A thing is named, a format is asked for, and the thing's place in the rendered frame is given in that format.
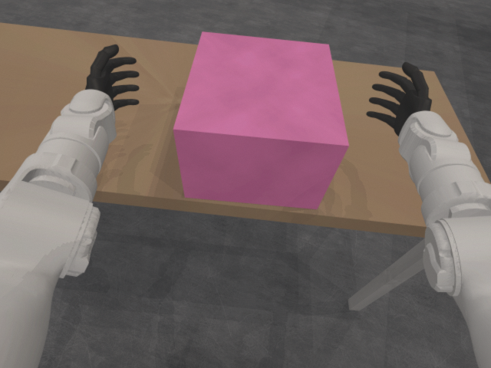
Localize table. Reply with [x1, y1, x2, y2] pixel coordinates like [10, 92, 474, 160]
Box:
[0, 22, 491, 311]

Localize right robot upper arm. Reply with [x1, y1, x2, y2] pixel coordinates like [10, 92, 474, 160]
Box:
[423, 215, 491, 368]

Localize right robot forearm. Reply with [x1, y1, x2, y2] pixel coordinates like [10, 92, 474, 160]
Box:
[398, 111, 491, 227]

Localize robot left hand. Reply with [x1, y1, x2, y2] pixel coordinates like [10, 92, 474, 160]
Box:
[85, 44, 139, 111]

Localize left robot upper arm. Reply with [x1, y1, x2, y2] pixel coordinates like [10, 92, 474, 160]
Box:
[0, 181, 101, 368]

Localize robot right hand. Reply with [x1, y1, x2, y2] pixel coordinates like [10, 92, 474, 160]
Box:
[366, 62, 432, 136]

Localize left robot forearm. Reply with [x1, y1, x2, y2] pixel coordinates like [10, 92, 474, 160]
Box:
[0, 89, 117, 211]

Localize carton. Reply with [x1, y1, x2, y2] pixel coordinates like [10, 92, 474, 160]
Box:
[173, 31, 349, 209]

